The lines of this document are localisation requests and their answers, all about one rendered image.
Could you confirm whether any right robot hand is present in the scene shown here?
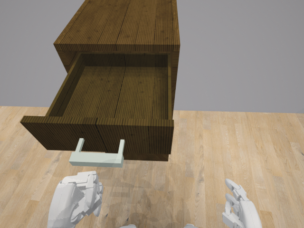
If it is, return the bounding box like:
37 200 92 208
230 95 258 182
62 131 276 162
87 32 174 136
222 179 262 228

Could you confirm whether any cabinet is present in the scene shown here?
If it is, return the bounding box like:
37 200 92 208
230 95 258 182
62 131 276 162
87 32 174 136
53 0 180 162

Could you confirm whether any handle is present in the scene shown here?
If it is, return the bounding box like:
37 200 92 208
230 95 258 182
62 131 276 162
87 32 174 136
69 138 125 168

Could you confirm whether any left robot hand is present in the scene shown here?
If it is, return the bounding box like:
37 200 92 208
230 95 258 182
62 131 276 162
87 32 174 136
47 171 104 228

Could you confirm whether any drawer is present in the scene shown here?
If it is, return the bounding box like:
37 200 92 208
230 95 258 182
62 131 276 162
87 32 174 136
20 52 174 154

